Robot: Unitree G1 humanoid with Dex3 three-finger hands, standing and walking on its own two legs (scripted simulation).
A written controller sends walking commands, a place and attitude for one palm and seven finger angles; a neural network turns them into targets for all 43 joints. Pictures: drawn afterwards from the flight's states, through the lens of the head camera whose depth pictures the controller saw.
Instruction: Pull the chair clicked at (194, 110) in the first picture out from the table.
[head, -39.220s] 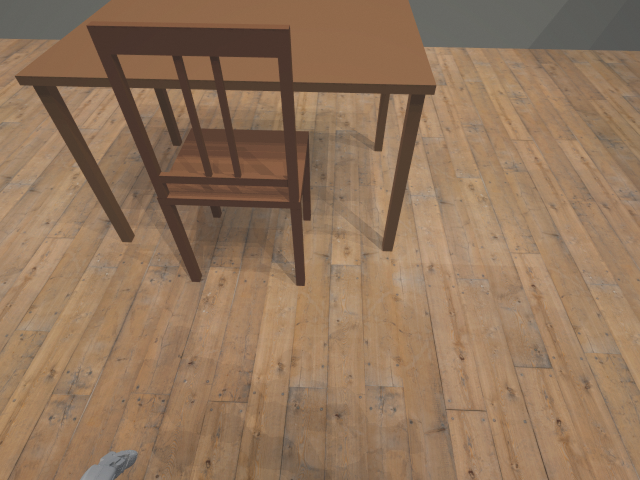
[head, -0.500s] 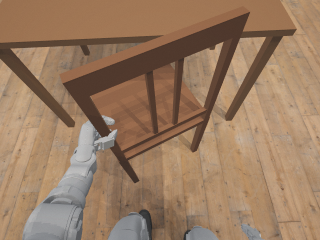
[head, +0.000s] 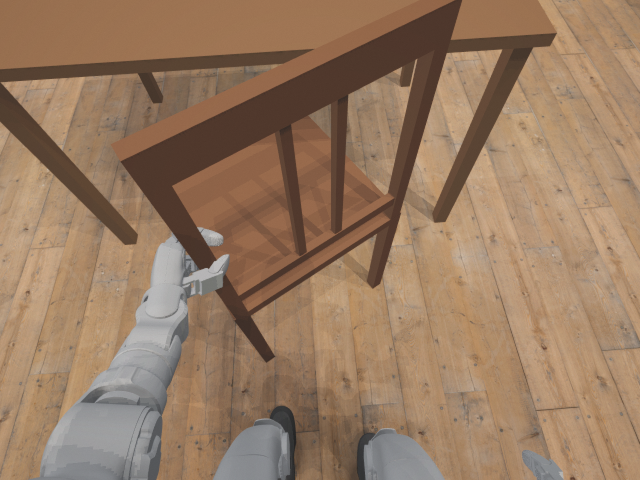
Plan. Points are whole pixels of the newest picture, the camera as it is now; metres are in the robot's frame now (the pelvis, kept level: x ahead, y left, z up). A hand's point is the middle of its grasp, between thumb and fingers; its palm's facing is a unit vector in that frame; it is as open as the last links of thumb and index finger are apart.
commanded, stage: step backward, pulling the chair out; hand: left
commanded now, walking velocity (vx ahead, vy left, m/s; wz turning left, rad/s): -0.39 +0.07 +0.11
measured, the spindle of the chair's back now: (293, 202) +0.50 +0.05 -0.06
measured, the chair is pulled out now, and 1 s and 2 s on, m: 0.17 0.27 0.35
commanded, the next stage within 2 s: none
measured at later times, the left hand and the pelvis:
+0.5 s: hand (224, 313) +0.32 +0.14 -0.06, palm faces +0.00 -0.97 -0.25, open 6.2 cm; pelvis -0.07 +0.01 +0.00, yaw +5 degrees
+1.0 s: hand (234, 351) +0.27 +0.12 -0.06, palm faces -0.03 -0.96 -0.29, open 6.3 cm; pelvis -0.11 +0.01 -0.01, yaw +3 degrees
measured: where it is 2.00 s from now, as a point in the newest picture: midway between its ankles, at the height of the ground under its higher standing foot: outside the picture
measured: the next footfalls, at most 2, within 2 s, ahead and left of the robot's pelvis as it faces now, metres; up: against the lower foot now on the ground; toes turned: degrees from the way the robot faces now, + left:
left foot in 0.40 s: -0.11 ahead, +0.16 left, +0.00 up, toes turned +6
right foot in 1.20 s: -0.05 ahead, -0.11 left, +0.00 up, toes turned +3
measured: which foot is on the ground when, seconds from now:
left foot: down 0.00-0.10, up 0.12-0.38, down 0.40-1.00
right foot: down 0.00-1.00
